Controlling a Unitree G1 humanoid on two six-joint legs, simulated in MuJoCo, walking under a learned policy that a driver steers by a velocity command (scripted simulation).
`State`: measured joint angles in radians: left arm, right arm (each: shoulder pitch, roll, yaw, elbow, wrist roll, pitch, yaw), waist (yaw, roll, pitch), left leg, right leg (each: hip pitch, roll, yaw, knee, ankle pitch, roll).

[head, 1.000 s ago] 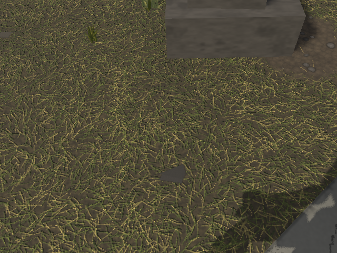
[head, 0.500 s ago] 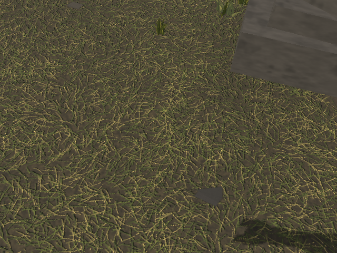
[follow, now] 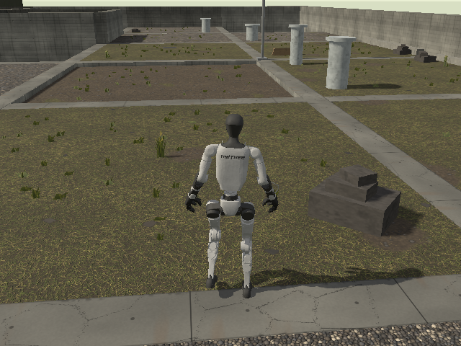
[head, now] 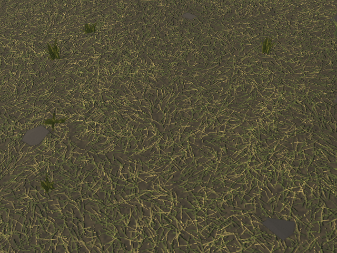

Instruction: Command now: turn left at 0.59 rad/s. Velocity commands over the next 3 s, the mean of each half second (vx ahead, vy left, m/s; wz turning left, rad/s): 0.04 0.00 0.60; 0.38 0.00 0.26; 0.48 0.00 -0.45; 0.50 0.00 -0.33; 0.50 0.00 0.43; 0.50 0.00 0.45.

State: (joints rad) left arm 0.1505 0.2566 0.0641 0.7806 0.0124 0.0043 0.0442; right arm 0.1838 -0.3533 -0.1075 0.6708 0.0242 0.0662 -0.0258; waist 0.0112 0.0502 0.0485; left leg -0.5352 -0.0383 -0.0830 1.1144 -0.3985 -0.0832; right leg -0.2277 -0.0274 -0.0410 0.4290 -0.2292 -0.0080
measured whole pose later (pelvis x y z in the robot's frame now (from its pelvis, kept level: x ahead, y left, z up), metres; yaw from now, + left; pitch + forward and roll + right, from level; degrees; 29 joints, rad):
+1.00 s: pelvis +0.15 +0.10 +0.00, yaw +23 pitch +3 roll +0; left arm 0.46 0.26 0.05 0.82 -0.02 -0.05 0.00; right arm 0.10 -0.28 -0.04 0.62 0.01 -0.09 0.03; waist 0.11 0.03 0.02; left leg -0.56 0.03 -0.06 0.63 -0.14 -0.04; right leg -0.05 0.01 0.09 0.30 -0.30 -0.01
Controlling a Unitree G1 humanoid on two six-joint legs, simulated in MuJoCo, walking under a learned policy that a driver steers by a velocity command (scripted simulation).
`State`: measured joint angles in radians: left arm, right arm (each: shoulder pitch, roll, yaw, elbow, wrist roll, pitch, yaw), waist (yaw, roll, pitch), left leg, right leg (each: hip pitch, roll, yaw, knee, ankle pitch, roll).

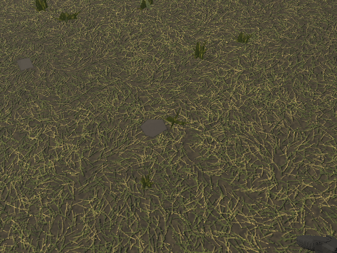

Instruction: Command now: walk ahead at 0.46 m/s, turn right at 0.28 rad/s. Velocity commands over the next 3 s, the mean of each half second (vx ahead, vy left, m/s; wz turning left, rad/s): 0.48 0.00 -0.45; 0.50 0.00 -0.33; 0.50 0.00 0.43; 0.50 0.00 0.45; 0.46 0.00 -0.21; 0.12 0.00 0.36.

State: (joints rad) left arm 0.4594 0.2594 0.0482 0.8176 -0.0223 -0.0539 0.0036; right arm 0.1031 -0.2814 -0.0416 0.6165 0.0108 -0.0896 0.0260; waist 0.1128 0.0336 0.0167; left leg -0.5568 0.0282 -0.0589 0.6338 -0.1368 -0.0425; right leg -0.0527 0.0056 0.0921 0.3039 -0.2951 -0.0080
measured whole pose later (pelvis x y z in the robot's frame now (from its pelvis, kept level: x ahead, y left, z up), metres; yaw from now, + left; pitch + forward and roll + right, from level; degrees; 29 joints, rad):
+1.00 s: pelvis +0.51 -0.12 +0.00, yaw -25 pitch +1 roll -1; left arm 0.31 0.29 0.04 0.73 0.00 -0.07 -0.01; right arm 0.12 -0.29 -0.03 0.72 0.02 -0.08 0.03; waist 0.06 0.05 0.03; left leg -0.64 0.08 -0.03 0.61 0.11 -0.02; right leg -0.01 0.10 0.04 0.26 -0.27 -0.08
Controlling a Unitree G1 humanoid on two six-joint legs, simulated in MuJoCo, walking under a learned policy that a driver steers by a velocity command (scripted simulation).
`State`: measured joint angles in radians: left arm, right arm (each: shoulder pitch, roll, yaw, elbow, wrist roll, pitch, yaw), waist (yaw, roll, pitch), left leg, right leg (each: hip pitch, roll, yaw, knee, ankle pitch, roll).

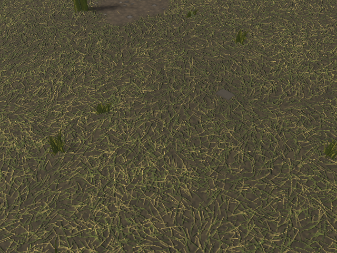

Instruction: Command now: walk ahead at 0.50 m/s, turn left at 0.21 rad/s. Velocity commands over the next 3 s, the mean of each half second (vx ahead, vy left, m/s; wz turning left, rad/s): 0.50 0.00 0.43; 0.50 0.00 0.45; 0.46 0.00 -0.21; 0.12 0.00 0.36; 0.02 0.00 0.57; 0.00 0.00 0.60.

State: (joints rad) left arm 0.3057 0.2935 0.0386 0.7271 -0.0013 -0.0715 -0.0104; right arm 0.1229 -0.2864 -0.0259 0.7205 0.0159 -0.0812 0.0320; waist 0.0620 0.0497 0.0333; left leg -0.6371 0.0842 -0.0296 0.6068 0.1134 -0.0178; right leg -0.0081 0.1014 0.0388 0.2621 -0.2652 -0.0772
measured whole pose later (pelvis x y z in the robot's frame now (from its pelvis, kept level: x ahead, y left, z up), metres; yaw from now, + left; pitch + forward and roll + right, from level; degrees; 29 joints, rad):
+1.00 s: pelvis +0.56 +0.12 +0.00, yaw +30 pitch +1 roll -2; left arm 0.38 0.29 0.06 0.84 -0.02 -0.08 -0.01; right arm 0.09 -0.28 -0.04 0.64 0.01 -0.04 0.03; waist 0.11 0.04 0.04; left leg -0.62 0.08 -0.04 0.66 -0.05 0.00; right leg 0.01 0.02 -0.11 0.24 -0.27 -0.01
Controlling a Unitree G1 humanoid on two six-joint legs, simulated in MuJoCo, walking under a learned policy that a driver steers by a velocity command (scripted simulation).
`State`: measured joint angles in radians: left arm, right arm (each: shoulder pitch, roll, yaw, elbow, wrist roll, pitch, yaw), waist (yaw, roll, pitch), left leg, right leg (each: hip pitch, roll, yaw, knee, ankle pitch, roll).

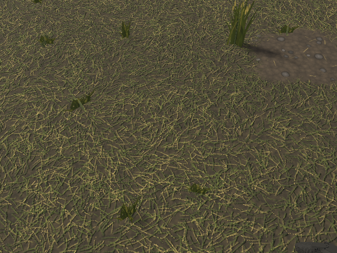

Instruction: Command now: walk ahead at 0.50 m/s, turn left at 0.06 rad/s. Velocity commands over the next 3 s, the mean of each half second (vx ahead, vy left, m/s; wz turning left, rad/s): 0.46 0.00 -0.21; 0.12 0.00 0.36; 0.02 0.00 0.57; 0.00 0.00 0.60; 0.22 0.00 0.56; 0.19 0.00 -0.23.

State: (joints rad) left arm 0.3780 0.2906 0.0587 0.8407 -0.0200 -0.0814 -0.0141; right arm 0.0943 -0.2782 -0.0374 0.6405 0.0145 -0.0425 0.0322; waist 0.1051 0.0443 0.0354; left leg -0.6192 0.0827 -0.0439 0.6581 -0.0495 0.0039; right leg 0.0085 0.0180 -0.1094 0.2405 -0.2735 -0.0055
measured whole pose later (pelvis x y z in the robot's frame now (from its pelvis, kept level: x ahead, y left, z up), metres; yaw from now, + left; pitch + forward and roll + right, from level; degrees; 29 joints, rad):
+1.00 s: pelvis +0.36 +0.00 -0.01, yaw +4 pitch +0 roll -3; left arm 0.08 0.29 0.07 0.84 -0.01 0.01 0.03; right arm 0.19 -0.30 -0.09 0.77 0.01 0.07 -0.01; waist -0.01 0.00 0.04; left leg -0.32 0.06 0.05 0.62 -0.28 0.03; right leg -0.30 -0.10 -0.24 0.49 -0.17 0.01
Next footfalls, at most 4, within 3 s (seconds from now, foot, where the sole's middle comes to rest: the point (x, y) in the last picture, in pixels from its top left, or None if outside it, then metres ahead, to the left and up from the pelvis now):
0.10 left None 0.23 0.14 -0.78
0.56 right None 0.45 -0.15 -0.78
1.00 left None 0.41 0.11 -0.78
1.50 right None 0.48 -0.10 -0.78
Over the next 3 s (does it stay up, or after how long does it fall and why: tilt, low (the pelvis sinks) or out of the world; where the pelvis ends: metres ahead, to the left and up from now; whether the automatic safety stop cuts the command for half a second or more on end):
stays up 0.50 0.22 0.00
